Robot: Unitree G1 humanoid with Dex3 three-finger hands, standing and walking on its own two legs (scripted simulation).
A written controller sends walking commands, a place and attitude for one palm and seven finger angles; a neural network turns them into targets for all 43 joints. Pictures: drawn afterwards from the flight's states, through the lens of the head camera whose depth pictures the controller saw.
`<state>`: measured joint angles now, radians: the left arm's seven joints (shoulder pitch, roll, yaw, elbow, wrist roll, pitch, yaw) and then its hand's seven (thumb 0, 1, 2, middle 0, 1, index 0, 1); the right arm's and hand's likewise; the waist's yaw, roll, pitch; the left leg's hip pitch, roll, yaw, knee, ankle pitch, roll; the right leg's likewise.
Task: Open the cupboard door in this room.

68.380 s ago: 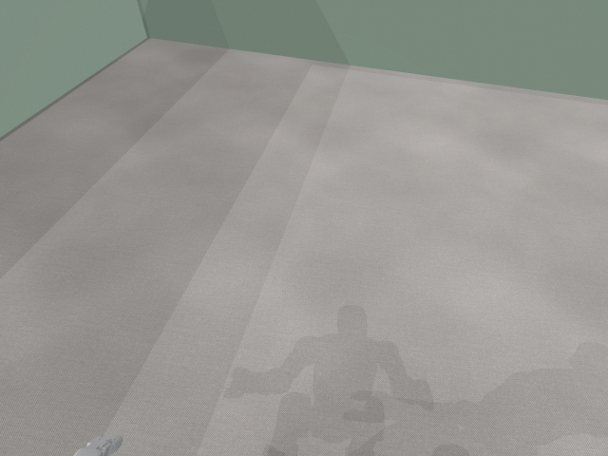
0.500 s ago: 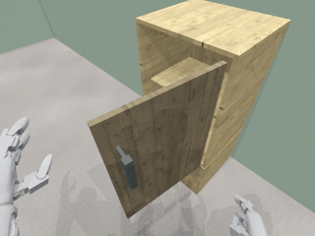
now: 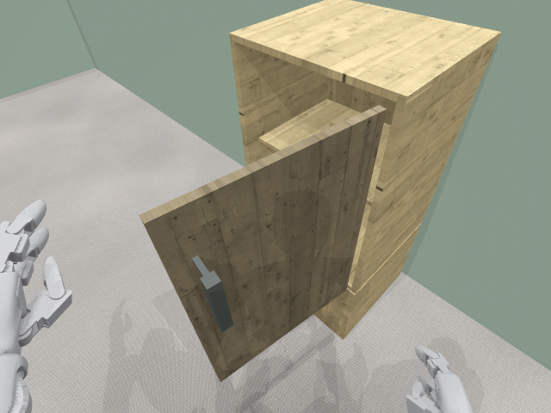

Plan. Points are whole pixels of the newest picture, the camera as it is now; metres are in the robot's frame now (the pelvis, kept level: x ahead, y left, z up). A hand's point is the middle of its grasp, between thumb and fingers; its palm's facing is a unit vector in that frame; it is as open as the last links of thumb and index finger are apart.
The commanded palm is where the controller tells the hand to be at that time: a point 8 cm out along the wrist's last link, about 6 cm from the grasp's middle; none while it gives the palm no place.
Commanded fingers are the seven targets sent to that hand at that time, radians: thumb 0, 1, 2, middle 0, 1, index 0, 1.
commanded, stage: step back with the hand held close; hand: left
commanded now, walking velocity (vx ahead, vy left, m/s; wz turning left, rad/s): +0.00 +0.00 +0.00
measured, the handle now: (211, 293) +0.28 +0.14 +0.02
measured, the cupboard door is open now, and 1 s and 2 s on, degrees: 81 81 81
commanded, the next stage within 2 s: stop stepping back and stand still in 0.90 s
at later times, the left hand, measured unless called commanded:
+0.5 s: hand (8, 338) +0.14 +0.29 +0.15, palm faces +0.33 -0.79 -0.52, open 7.4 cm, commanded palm +0.08 +0.33 +0.17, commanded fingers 0.00 0.90 0.90 -0.20 -0.30 -0.20 -0.30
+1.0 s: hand out of the picture +0.00 +0.33 +0.16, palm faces +0.50 -0.75 -0.42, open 7.4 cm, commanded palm -0.08 +0.35 +0.17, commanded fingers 0.00 0.90 0.90 -0.20 -0.30 -0.20 -0.30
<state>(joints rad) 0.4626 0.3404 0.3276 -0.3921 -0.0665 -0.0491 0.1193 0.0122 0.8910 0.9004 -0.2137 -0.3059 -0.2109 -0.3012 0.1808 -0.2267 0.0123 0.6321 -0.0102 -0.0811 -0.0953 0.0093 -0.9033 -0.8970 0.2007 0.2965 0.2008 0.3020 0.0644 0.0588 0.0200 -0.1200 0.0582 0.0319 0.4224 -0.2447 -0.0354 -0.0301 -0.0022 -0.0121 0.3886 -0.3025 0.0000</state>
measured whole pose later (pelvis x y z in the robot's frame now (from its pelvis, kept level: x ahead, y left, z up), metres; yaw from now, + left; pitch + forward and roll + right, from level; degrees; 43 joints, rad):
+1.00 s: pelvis -0.21 +0.04 -0.01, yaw +2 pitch -1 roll -4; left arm 0.46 0.43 0.45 -0.51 -0.03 -0.19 0.19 0.01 0.89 0.90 -0.22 -0.31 -0.21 -0.30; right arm 0.17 -0.17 0.00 0.63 -0.02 -0.11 -0.06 0.01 -0.90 -0.90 0.20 0.30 0.20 0.30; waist 0.00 0.01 0.07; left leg -0.41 0.04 0.01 0.54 -0.12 0.05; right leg -0.47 0.08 0.04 1.01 -0.44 0.02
